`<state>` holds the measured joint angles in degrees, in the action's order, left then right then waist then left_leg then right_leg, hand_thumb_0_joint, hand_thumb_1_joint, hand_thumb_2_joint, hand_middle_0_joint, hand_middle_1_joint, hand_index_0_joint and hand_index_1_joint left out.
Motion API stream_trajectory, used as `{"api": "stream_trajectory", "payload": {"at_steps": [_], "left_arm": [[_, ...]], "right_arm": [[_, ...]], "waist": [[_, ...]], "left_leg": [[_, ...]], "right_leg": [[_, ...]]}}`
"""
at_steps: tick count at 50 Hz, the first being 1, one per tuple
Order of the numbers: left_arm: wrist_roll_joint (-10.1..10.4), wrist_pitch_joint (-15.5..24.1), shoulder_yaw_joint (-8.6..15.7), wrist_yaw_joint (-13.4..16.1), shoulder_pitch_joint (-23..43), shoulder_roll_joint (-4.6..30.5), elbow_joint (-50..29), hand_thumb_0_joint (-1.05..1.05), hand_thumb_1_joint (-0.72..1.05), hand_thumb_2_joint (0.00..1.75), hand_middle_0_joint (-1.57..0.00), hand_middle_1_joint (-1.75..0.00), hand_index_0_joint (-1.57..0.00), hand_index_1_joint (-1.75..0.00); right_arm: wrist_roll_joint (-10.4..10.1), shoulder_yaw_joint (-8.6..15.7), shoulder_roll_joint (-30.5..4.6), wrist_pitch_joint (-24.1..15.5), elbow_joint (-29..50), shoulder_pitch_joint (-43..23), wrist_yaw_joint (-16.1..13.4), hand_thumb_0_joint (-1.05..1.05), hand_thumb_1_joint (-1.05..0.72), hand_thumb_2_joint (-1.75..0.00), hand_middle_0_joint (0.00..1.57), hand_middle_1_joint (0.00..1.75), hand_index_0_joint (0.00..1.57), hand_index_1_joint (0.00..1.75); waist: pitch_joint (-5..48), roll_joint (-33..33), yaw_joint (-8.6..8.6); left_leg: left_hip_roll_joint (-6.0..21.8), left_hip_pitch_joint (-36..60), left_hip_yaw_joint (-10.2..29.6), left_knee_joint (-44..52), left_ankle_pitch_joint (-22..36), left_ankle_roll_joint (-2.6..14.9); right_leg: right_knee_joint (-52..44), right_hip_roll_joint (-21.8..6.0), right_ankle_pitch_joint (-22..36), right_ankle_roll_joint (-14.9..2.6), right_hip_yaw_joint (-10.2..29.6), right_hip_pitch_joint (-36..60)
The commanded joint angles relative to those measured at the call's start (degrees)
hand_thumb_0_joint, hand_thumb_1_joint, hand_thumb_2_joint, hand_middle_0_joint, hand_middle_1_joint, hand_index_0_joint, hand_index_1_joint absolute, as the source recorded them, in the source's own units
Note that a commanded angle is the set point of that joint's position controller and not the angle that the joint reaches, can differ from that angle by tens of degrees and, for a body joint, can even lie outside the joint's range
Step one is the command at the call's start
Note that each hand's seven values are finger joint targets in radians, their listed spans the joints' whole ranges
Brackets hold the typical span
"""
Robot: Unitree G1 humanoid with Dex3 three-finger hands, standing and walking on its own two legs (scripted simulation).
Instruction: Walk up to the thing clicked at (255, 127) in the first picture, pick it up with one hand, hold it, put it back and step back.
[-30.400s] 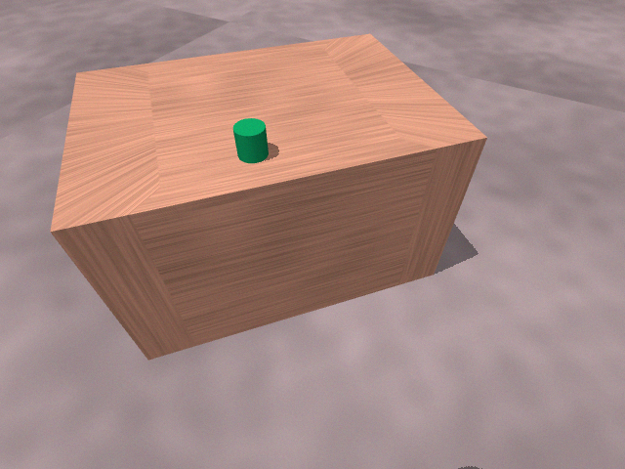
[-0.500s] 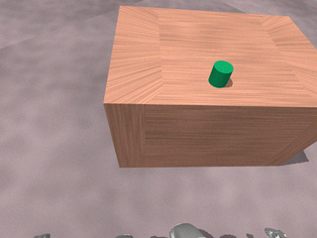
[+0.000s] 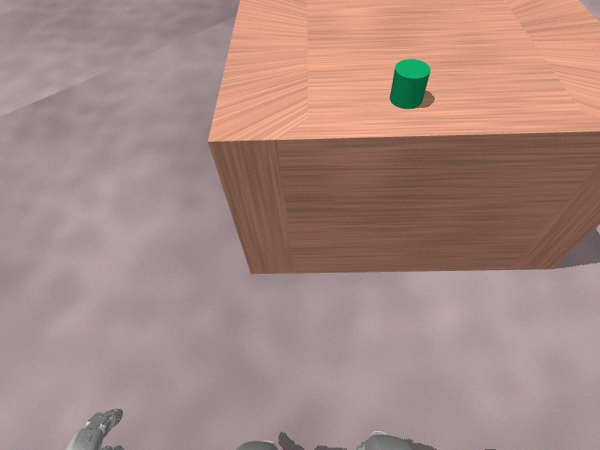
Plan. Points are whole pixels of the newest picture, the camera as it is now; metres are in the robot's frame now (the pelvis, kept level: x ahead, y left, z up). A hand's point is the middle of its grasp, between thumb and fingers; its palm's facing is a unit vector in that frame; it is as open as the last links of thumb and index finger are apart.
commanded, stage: step back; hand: right
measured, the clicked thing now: (409, 84) +0.90 -0.23 -0.06
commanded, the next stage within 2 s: stand in 1.52 s
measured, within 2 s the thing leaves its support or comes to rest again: neither
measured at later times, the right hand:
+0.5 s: hand out of the picture -0.04 -0.29 -0.14, palm faces -0.01 +0.93 -0.37, open 7.4 cm
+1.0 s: hand out of the picture -0.11 -0.27 -0.15, palm faces -0.07 +0.93 -0.36, open 7.4 cm
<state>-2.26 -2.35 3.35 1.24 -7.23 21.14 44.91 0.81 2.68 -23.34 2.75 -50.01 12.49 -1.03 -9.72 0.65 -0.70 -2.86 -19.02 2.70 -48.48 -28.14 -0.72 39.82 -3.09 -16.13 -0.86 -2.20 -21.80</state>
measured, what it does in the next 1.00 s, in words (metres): walks backwards: left foot, then right foot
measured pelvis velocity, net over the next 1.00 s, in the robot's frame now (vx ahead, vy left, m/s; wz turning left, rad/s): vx -0.20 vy -0.01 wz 0.03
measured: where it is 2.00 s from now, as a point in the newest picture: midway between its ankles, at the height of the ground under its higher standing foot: outside the picture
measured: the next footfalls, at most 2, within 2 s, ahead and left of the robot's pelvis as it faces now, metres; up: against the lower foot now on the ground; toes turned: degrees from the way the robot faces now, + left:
left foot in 0.04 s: +0.01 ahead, +0.12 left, +0.00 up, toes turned -1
right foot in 0.34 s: -0.12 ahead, -0.12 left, +0.00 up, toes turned +1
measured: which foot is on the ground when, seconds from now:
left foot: up 0.00-0.02, down 0.04-0.36, up 0.38-0.64, down 0.66-1.00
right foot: down 0.00-0.06, up 0.08-0.32, down 0.34-1.00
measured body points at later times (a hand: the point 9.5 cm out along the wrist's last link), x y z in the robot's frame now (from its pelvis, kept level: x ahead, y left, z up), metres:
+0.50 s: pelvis -0.16 -0.02 +0.01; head -0.13 -0.04 +0.45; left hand -0.10 +0.30 -0.10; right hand -0.04 -0.34 -0.12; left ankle -0.13 +0.13 -0.65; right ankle -0.16 -0.14 -0.72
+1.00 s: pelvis -0.20 -0.01 +0.01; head -0.19 -0.01 +0.46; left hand -0.16 +0.31 -0.11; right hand -0.11 -0.32 -0.12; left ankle -0.20 +0.12 -0.70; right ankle -0.17 -0.12 -0.72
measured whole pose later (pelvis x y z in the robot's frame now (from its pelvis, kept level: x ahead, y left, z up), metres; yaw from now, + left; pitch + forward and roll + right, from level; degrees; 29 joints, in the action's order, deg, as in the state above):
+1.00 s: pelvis -0.20 -0.01 +0.01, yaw +2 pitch -3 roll -1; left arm -2.4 2.2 3.2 -0.5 -13.2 20.4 56.9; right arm 1.6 3.1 -21.5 0.7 -57.0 11.9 0.8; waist -3.5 1.7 -2.2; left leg -0.6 -19.3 4.5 -48.0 -27.9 0.3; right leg 34.3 0.2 -16.6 -1.7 -1.6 -15.3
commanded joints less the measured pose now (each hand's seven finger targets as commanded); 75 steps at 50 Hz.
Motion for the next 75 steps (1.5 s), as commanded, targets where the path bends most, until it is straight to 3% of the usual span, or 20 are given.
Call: {"api": "stream_trajectory", "payload": {"at_steps": [1, 4, 9, 16, 17, 18, 19, 22, 25, 29, 32, 34, 35, 42, 43, 45, 54, 57, 64, 75], "left_arm": [[1.03, -0.21, 3.47, 0.48, 0.53, 15.03, -4.34, 0.00, 0.90, 0.90, -0.20, -0.30, -0.20, -0.30], [1.08, -0.31, 3.96, 1.11, 5.76, 13.33, -5.23, 0.00, 0.90, 0.90, -0.20, -0.30, -0.20, -0.30], [1.85, -0.41, 3.84, 0.36, -3.18, 12.19, -0.12, 0.00, 0.90, 0.90, -0.20, -0.30, -0.20, -0.30], [0.47, 2.58, 2.93, 0.49, -6.94, 10.43, 3.60, 0.00, 0.90, 0.90, -0.20, -0.30, -0.20, -0.30], [-0.14, 3.07, 3.94, 0.59, -7.27, 13.53, 3.90, 0.00, 0.90, 0.90, -0.20, -0.30, -0.20, -0.30], [-0.76, 3.24, 5.62, 0.52, -7.34, 19.85, 3.49, 0.00, 0.90, 0.90, -0.20, -0.30, -0.20, -0.30], [-0.77, 3.31, 6.36, 0.81, -3.79, 24.58, 2.10, 0.00, 0.90, 0.90, -0.20, -0.30, -0.20, -0.30], [-0.02, 3.77, 4.26, 1.29, 4.14, 16.59, 0.99, 0.00, 0.90, 0.90, -0.20, -0.30, -0.20, -0.30], [-0.27, 4.15, 4.30, 0.93, -1.24, 15.85, 2.39, 0.00, 0.90, 0.90, -0.20, -0.30, -0.20, -0.30], [-0.76, 4.01, 5.04, 0.15, -3.56, 17.41, 3.50, 0.00, 0.90, 0.90, -0.20, -0.30, -0.20, -0.30], [-0.45, 2.93, 3.17, -0.62, -1.99, 15.61, 3.22, 0.00, 0.90, 0.90, -0.20, -0.30, -0.20, -0.30], [1.00, 3.08, 1.07, -0.72, 0.13, 9.53, 2.27, 0.00, 0.90, 0.90, -0.20, -0.30, -0.20, -0.30], [0.35, 3.20, 2.86, -0.46, 3.45, 15.06, 3.25, 0.00, 0.90, 0.90, -0.20, -0.30, -0.20, -0.30], [0.66, 4.45, 3.05, -1.64, -7.52, 11.49, 8.95, 0.00, 0.90, 0.90, -0.20, -0.30, -0.20, -0.30], [0.20, 4.87, 3.44, -1.17, -8.02, 12.69, 9.00, 0.00, 0.90, 0.90, -0.20, -0.30, -0.20, -0.30], [-0.48, 5.82, 5.00, -0.76, -6.79, 20.40, 8.59, 0.00, 0.90, 0.90, -0.20, -0.30, -0.20, -0.30], [0.60, 5.10, 1.68, -1.16, 0.38, 13.19, 6.39, 0.00, 0.90, 0.90, -0.20, -0.30, -0.20, -0.30], [2.08, 3.96, 1.17, -0.73, -0.25, 11.28, 7.44, 0.00, 0.90, 0.90, -0.20, -0.30, -0.20, -0.30], [1.64, 5.60, 1.64, -0.26, -1.71, 14.27, 10.56, 0.00, 0.90, 0.90, -0.20, -0.30, -0.20, -0.30], [1.59, 4.97, 0.74, 0.03, 2.78, 12.61, 12.12, 0.00, 0.90, 0.90, -0.20, -0.30, -0.20, -0.30]], "right_arm": [[0.60, 3.75, -10.55, -1.77, 2.39, 5.34, -0.39, 0.00, -0.90, -0.90, 0.20, 0.30, 0.20, 0.30], [1.38, 5.90, -21.35, -1.66, 4.65, 0.57, 0.42, 0.00, -0.90, -0.90, 0.20, 0.30, 0.20, 0.30], [1.43, 3.50, -13.68, -1.84, 5.92, -8.32, -0.59, 0.00, -0.90, -0.90, 0.20, 0.30, 0.20, 0.30], [0.48, 3.42, -13.20, 0.64, 4.81, -5.45, 0.51, 0.00, -0.90, -0.90, 0.20, 0.30, 0.20, 0.30], [0.37, 2.70, -10.91, 0.60, 5.02, -4.72, 0.70, 0.00, -0.90, -0.90, 0.20, 0.30, 0.20, 0.30], [0.01, 1.97, -7.72, 0.25, 6.72, -7.03, 0.60, 0.00, -0.90, -0.90, 0.20, 0.30, 0.20, 0.30], [0.54, 3.22, -9.89, 0.83, 7.06, -9.78, -0.29, 0.00, -0.90, -0.90, 0.20, 0.30, 0.20, 0.30], [-0.70, 3.50, -11.18, 0.39, 3.19, -3.63, -0.08, 0.00, -0.90, -0.90, 0.20, 0.30, 0.20, 0.30], [0.31, 3.18, -10.61, -0.41, 2.74, -4.02, 0.32, 0.00, -0.90, -0.90, 0.20, 0.30, 0.20, 0.30], [1.29, 3.42, -9.96, -1.67, 2.66, -6.53, 1.39, 0.00, -0.90, -0.90, 0.20, 0.30, 0.20, 0.30], [1.20, 4.37, -9.79, -2.83, -2.22, 0.61, 1.51, 0.00, -0.90, -0.90, 0.20, 0.30, 0.20, 0.30], [2.18, 5.17, -16.20, -3.62, -2.03, 1.58, 1.13, 0.00, -0.90, -0.90, 0.20, 0.30, 0.20, 0.30], [1.67, 5.64, -18.79, -3.83, -0.94, -1.89, 1.33, 0.00, -0.90, -0.90, 0.20, 0.30, 0.20, 0.30], [1.60, 3.15, -11.29, -3.24, -0.68, -7.95, 1.52, 0.00, -0.90, -0.90, 0.20, 0.30, 0.20, 0.30], [1.31, 2.29, -8.61, -3.07, -0.80, -5.92, 1.31, 0.00, -0.90, -0.90, 0.20, 0.30, 0.20, 0.30], [1.09, 2.64, -8.46, -2.94, -0.76, -6.08, 0.71, 0.00, -0.90, -0.90, 0.20, 0.30, 0.20, 0.30], [1.30, 3.27, -7.74, -4.80, -5.39, 1.02, 1.06, 0.00, -0.90, -0.90, 0.20, 0.30, 0.20, 0.30], [1.29, 3.90, -14.48, -5.43, -3.87, -4.45, 0.61, 0.00, -0.90, -0.90, 0.20, 0.30, 0.20, 0.30], [-0.27, 1.80, -8.21, -4.54, -4.59, -6.97, 0.53, 0.00, -0.90, -0.90, 0.20, 0.30, 0.20, 0.30], [-0.27, 1.86, -8.36, -4.44, -7.86, -10.43, 0.26, 0.00, -0.90, -0.90, 0.20, 0.30, 0.20, 0.30]], "waist": [[13.93, -10.40, 0.78], [11.53, 13.12, 3.68], [9.78, 7.37, -2.81], [15.94, 9.12, -0.89], [15.56, 4.92, -1.08], [12.68, -10.34, -2.84], [9.39, -13.86, -4.58], [7.13, -3.02, 1.92], [7.88, -6.56, -1.52], [7.10, -11.36, -3.85], [8.11, -7.10, 0.37], [8.72, 13.53, 3.01], [4.18, 7.76, 3.56], [6.66, 8.24, -2.62], [7.54, 3.51, -2.75], [4.22, -8.55, -3.30], [9.37, -6.14, 1.70], [9.23, 6.99, 0.22], [14.41, 2.20, -0.21], [15.86, -1.71, -0.29]], "left_leg": [[0.96, 6.38, -3.39, 21.10, 12.58, 2.37], [26.98, -0.91, 30.76, 31.03, 26.33, 19.48], [17.94, 1.30, 10.90, 22.89, 37.06, 14.32], [13.26, 7.96, 6.75, 12.94, 29.20, 9.44], [10.02, -1.11, 6.17, 9.22, 19.35, 6.90], [-0.46, -15.83, 4.05, 0.23, 2.26, 2.64], [0.39, -10.33, 8.42, -13.26, -7.40, 0.72], [-1.61, -9.65, 9.58, -21.13, 0.72, 0.70], [-0.27, -10.83, 5.56, -14.84, 2.08, -0.85], [2.40, -5.78, 0.58, 5.92, -3.93, -0.11], [0.56, 14.24, -3.18, 24.18, 5.35, 1.89], [20.26, 13.71, 30.63, 37.52, -20.81, 10.04], [24.39, -0.59, 34.07, 39.82, -26.15, 15.18], [10.95, -6.51, 7.76, 24.53, -6.37, 6.13], [8.66, -9.16, 5.70, 18.38, -4.69, 4.59], [1.60, -12.02, 2.87, -1.47, -6.05, 1.20], [2.59, 10.65, -2.31, 23.37, 12.64, 1.43], [21.49, 4.78, 21.98, 31.89, 7.97, 11.49], [8.26, 3.85, 2.30, 19.17, 26.50, 1.93], [9.41, 10.53, -0.05, 20.62, 37.16, 3.03]], "right_leg": [[-4.96, -10.23, 17.56, -6.45, 13.39, 9.10], [23.93, 5.80, -22.84, 0.58, 5.60, -2.97], [29.24, 6.88, -14.21, 0.55, 10.08, -2.15], [-18.76, 6.11, 1.54, 0.83, 0.13, 12.28], [-17.78, 2.23, 1.58, -0.71, 8.54, 18.19], [-20.20, -11.44, 1.15, -6.73, 28.33, 18.31], [-23.36, -22.84, 1.26, -16.60, 38.72, 1.04], [-15.10, -12.39, 12.99, -11.16, 18.60, 2.37], [-14.60, -8.88, 2.21, -9.52, 15.68, 8.20], [-18.29, -11.18, -19.92, -9.71, 19.28, 8.55], [-11.73, -6.74, -20.17, -5.97, 12.30, -3.64], [6.68, 3.72, -17.86, 0.04, 1.09, -16.07], [12.66, 0.90, -17.87, 0.26, 6.53, -8.73], [-12.72, 4.46, -3.27, -0.12, 0.45, 16.58], [-16.36, 3.19, -4.16, -0.90, 5.47, 20.66], [-28.78, -17.04, -31.05, -10.29, 35.79, 8.73], [-11.85, -6.45, 3.81, -5.08, 10.29, 1.77], [2.68, 2.19, -13.16, 0.22, 3.46, 0.82], [-12.77, -4.25, 16.12, -2.68, 11.17, 16.33], [-12.31, -3.82, 26.63, -1.38, 7.31, 17.46]]}}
